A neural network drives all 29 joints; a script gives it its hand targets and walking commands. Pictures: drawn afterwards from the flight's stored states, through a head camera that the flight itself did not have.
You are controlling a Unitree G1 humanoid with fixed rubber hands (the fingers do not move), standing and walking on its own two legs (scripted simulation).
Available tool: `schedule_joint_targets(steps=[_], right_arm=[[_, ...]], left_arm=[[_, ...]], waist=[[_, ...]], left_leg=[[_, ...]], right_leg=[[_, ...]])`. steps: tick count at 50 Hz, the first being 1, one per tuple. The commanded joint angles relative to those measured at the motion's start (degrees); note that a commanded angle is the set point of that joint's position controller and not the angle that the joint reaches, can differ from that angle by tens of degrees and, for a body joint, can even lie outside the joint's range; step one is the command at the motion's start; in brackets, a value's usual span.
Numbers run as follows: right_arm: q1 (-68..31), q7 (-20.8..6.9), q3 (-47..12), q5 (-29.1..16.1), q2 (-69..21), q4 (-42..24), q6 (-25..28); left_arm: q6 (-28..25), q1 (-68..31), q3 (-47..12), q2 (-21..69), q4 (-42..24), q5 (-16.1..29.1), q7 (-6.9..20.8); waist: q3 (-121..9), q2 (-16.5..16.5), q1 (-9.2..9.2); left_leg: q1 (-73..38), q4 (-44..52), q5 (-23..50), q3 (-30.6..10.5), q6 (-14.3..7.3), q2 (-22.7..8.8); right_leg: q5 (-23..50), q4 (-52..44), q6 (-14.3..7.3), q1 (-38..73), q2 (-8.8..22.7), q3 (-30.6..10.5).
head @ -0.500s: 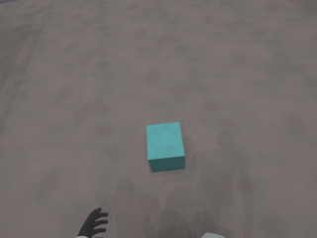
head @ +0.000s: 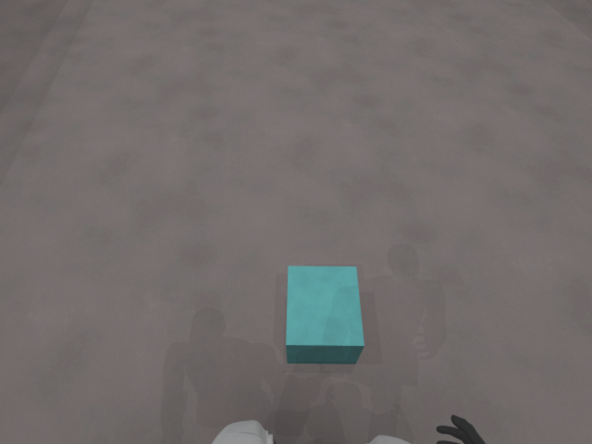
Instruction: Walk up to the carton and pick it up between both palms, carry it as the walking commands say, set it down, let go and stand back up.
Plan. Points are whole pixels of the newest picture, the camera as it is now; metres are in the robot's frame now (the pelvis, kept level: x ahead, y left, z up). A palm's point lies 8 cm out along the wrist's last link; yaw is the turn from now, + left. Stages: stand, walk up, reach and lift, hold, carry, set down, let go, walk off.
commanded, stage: walk up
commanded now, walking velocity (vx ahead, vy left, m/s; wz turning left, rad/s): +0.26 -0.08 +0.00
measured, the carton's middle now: (321, 314) +0.54 -0.01 -0.67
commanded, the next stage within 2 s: none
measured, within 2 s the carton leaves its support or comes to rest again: neither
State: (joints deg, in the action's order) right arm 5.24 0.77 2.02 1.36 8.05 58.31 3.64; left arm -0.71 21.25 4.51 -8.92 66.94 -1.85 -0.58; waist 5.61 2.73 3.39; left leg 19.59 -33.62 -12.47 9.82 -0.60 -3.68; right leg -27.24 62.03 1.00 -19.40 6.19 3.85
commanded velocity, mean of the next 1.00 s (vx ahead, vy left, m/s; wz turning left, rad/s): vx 0.04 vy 0.00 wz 0.02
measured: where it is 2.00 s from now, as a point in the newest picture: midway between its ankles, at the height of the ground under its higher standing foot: outside the picture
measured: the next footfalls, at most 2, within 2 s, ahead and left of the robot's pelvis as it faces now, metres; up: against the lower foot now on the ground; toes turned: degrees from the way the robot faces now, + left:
right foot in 0.24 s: +0.15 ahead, -0.14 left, +0.00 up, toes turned +8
left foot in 0.68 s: +0.09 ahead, +0.12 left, +0.00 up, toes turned +3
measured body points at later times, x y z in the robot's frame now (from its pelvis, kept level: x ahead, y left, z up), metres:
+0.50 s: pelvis +0.07 -0.05 +0.02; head +0.08 -0.07 +0.47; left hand +0.16 +0.17 -0.12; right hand +0.05 -0.27 -0.16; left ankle +0.03 +0.09 -0.68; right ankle +0.11 -0.14 -0.73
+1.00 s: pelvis +0.07 +0.00 +0.02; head +0.07 +0.00 +0.47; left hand +0.00 +0.20 -0.15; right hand +0.10 -0.22 -0.14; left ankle +0.05 +0.12 -0.73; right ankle +0.11 -0.13 -0.73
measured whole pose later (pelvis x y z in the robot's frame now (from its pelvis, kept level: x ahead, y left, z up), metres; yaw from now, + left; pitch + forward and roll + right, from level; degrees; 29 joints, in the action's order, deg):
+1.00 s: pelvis +0.07 +0.00 +0.02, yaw +2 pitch -2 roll +0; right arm 13.4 1.9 1.0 0.3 8.1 64.1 -0.5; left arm 0.5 20.4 1.1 -7.1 68.1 -1.1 -1.2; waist 1.1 0.8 1.9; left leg 8.1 -22.8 -13.0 1.7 0.6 -0.9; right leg -8.0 22.7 1.4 -12.7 4.7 6.2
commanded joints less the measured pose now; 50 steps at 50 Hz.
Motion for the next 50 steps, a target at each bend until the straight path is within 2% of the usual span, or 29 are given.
schedule_joint_targets(steps=[1, 2, 4, 8, 9, 10, 11, 12, 13, 14, 15, 16, 17, 21, 23, 24, 25, 26, 29, 30, 32, 33, 34, 35, 36, 38, 40, 43, 50], right_arm=[[10.7, 1.0, 2.0, 0.3, 8.4, 0.3, 0.4], [10.7, 0.8, 1.9, 0.5, 8.3, 0.5, 0.5], [12.6, 0.9, 2.2, 0.5, 8.6, 1.4, 0.0], [10.9, 0.4, 2.8, 0.7, 8.5, 1.9, -0.6], [10.7, 0.0, 2.6, 0.4, 8.2, 2.0, -0.7], [8.5, 0.5, 1.5, -0.6, 5.7, 2.5, -1.3], [8.1, 0.4, 2.1, -1.0, 8.0, 2.5, -1.5], [10.8, 0.2, 1.9, -1.4, 7.7, 3.1, -1.3], [13.6, 0.3, 1.1, -1.9, 4.2, 3.3, -1.4], [16.9, 0.9, 0.7, -2.3, 2.7, 3.6, -2.9], [15.7, 1.2, 1.1, -1.7, 3.9, 4.2, -4.3], [14.7, 1.2, 1.0, -1.2, 3.6, 4.7, -4.9], [14.2, 1.1, 1.2, -1.2, 3.3, 5.3, -5.3], [15.9, 1.5, 0.8, 0.0, 2.1, 7.4, -5.3], [15.1, 1.7, 1.8, 0.5, 4.7, 6.4, -6.1], [13.3, 1.5, 2.6, 1.2, 6.0, 5.6, -6.6], [12.3, 1.2, 2.9, 1.3, 6.5, 4.5, -6.9], [11.0, 1.0, 3.0, 1.2, 6.0, 3.7, -7.0], [13.0, 1.0, 0.9, -0.7, 1.4, 3.4, -6.0], [13.2, 1.0, 0.3, -0.5, 0.6, 3.8, -5.6], [16.4, 1.5, 1.0, -0.3, 1.8, 5.2, -5.0], [17.3, 1.6, 0.9, 0.4, 3.1, 5.5, -4.5], [17.6, 1.6, 1.0, 0.6, 5.3, 5.0, -3.9], [13.4, 1.6, 1.1, 0.4, 8.6, 3.3, -3.7], [8.8, 1.6, 1.0, -0.2, 9.2, 2.3, -3.8], [5.5, 1.4, 0.2, -0.5, 7.0, 1.6, -3.7], [6.4, 1.6, 0.2, -0.5, 7.1, 2.2, -3.6], [7.7, 1.5, 0.2, -0.9, 5.4, 2.8, -3.4], [10.8, 1.3, -0.3, -1.3, 5.0, 4.2, -3.4]], left_arm=[[-0.5, 2.7, 0.3, -1.2, -3.3, -0.1, 0.3], [0.1, 3.1, -0.1, -0.8, -3.3, -0.1, 0.3], [1.3, -0.6, 0.3, -1.7, -4.9, -0.4, 0.4], [1.2, -4.9, -0.6, -1.9, -7.6, 0.2, 1.1], [0.7, -5.3, -1.3, -1.5, -7.5, 0.6, 1.1], [0.3, -4.3, -1.7, -1.0, -7.2, 1.2, 0.6], [-0.3, -2.3, -1.4, -3.4, -5.8, 1.4, -0.1], [-1.0, -2.0, -1.0, -5.4, -5.9, 1.3, -0.6], [-1.4, -2.3, -0.5, -9.4, -6.8, 0.7, -0.7], [-0.8, -2.5, -0.5, -10.3, -7.0, 1.2, -0.7], [-0.3, -5.7, -1.0, -9.1, -7.6, 1.0, -1.0], [0.0, -8.2, -1.5, -7.4, -8.2, 1.1, -1.4], [0.1, -9.6, -1.7, -7.0, -8.1, 0.9, -1.8], [0.0, -12.5, -1.8, -7.1, -7.8, 0.9, -1.9], [0.1, -9.6, -0.4, -10.7, -6.9, 0.6, -2.3], [0.3, -6.6, 0.2, -12.6, -6.4, 0.8, -3.0], [0.5, -5.2, 0.7, -13.3, -6.1, 0.9, -3.7], [0.6, -4.4, 1.0, -13.2, -5.5, 0.9, -3.9], [-0.1, -13.8, -0.3, -7.6, -6.2, -0.4, -2.3], [0.2, -13.0, -0.3, -7.2, -5.0, 0.1, -1.9], [0.9, -12.8, -0.2, -7.8, -4.9, 0.6, -1.6], [1.2, -11.5, -0.2, -7.2, -4.5, 0.7, -1.3], [1.4, -8.5, -0.8, -4.5, -4.3, 0.7, -0.8], [1.8, -7.0, -2.0, -0.4, -5.2, 0.9, -0.4], [2.2, -8.6, -1.6, -2.5, -4.5, 1.5, -0.8], [2.4, -6.3, -1.8, -3.0, -3.2, 1.0, -0.5], [2.0, -3.8, -1.4, -4.1, -1.9, 0.9, -0.3], [1.0, -0.8, -2.2, -3.0, -1.0, 0.8, -0.6], [0.2, 1.4, -3.0, -2.5, -0.7, 0.8, -1.0]], waist=[[-5.6, -10.0, -3.68], [-5.3, -11.9, -3.01], [-4.2, -8.4, -4.24], [-2.8, -14.3, -3.26], [-3.9, -16.4, -2.9], [-3.2, -13.1, -0.38], [-2.9, -9.5, 0.2], [-5.2, -6.2, -0.42], [-8.6, 5.1, -1.23], [-12.7, 12.7, -1.04], [-10.4, 12.7, -1.66], [-7.4, 9.7, -2.02], [-6.1, 10.6, -2.22], [-6.4, 4.9, -3.26], [-5.5, 3.6, -1.63], [-5.5, -0.4, -0.59], [-5.5, -1.2, 0.0], [-6.3, -1.2, 0.15], [-6.1, 11.0, -2.9], [-6.7, 11.5, -3.06], [-6.6, 6.0, -4.99], [-5.6, 3.1, -4.88], [-6.3, -3.4, -4.07], [-5.1, -14.4, -2.08], [-2.0, -14.9, -3.13], [0.7, -10.9, -1.83], [0.5, -10.4, -1.75], [-0.2, -5.5, -1.91], [-0.8, -2.9, -2.52]], left_leg=[[-8.5, 18.6, 14.0, -17.3, -7.1, -17.7], [-6.4, 19.3, 10.6, -16.0, -6.9, -16.7], [-7.7, 20.3, 11.3, -17.5, -7.6, -18.4], [-4.7, 21.4, 0.3, -12.2, -6.0, -14.2], [-4.0, 20.5, 0.2, -10.1, -5.6, -11.1], [-2.7, 14.2, 16.0, -7.6, -4.8, -8.7], [-2.9, 10.3, 24.2, -5.7, -3.7, -7.7], [-2.7, 8.0, 22.0, -4.8, -1.7, -6.8], [0.0, 2.7, 4.4, -2.3, 1.9, -1.8], [-4.8, 1.1, -11.9, -3.7, 2.7, 0.3], [-4.7, -1.2, -15.9, -5.8, 2.3, 0.5], [-2.1, -2.3, -15.1, -6.7, 1.9, 0.4], [-2.1, -4.0, -14.9, -7.8, 1.5, 0.0], [-1.1, -7.8, -13.4, -8.6, 2.1, 0.7], [4.6, -16.1, -15.4, -8.4, 2.8, 1.3], [8.2, -22.2, -16.0, -9.7, 3.2, 0.6], [10.6, -25.9, -15.4, -10.9, 3.9, -0.4], [10.1, -28.3, -13.7, -12.4, 4.2, -0.9], [0.3, -12.1, -12.1, -10.3, 3.0, 0.7], [-3.7, -6.1, -11.7, -9.2, 2.7, 1.2], [-9.9, 6.1, -2.1, -6.3, 2.1, 2.5], [-13.2, 11.6, 1.3, -6.9, 1.8, 2.0], [-15.6, 17.3, 1.3, -14.3, 1.6, -4.3], [-8.7, 21.4, -3.6, -21.5, 0.4, -10.2], [-0.3, 22.4, -9.8, -21.4, -1.8, -10.6], [2.7, 24.8, -16.4, -19.1, -1.1, -7.6], [1.9, 25.2, -17.9, -17.9, -1.1, -6.4], [-2.1, 22.4, -13.6, -15.8, -0.8, -5.2], [-5.3, 18.2, -4.8, -13.5, -0.3, -2.7]], right_leg=[[3.5, 0.2, -0.1, -7.7, 3.2, -2.2], [4.5, -2.3, -0.3, -5.6, 2.1, -1.3], [5.9, -5.4, 1.1, -8.1, 1.6, -1.0], [10.3, -20.9, 0.7, -2.0, -0.4, 1.2], [12.8, -23.6, 0.5, 1.6, -2.2, 2.7], [18.2, -30.0, 0.4, 8.4, -3.0, 2.2], [26.9, -36.4, 0.9, 10.5, -3.7, 3.5], [33.2, -40.2, 0.6, 14.8, -0.6, 2.0], [50.4, -40.1, -1.7, 18.2, 9.0, -6.0], [45.8, -42.9, -7.4, 14.2, 14.1, -11.3], [35.1, -45.7, -8.8, 12.8, 13.6, -13.1], [29.3, -46.7, -8.5, 12.7, 12.9, -12.7], [26.2, -47.8, -8.0, 11.0, 12.1, -12.1], [27.3, -46.8, -8.7, 11.3, 10.8, -9.7], [29.3, -45.9, -10.9, 13.8, 16.1, -14.9], [31.2, -45.8, -12.6, 13.7, 19.7, -17.4], [31.6, -45.7, -13.1, 13.4, 21.8, -17.6], [31.5, -45.4, -12.9, 11.8, 21.3, -16.5], [21.0, -46.8, -9.8, 4.7, 9.1, -5.8], [19.2, -46.2, -9.2, 4.8, 6.2, -3.9], [23.5, -42.9, -8.3, 3.5, 7.3, -3.6], [19.5, -41.2, -6.4, 0.8, 6.2, -2.5], [11.9, -37.5, -3.0, -1.4, 3.6, -0.8], [7.8, -36.4, 0.2, -0.1, -1.3, 1.6], [8.5, -35.4, 0.8, 6.1, -1.3, 0.6], [15.0, -35.4, 1.3, 9.3, -1.7, 1.2], [17.5, -36.7, 1.4, 10.7, -1.4, 1.2], [17.8, -41.0, 1.3, 9.6, 0.3, -0.1], [16.1, -44.0, 0.8, 7.9, 1.9, -2.1]])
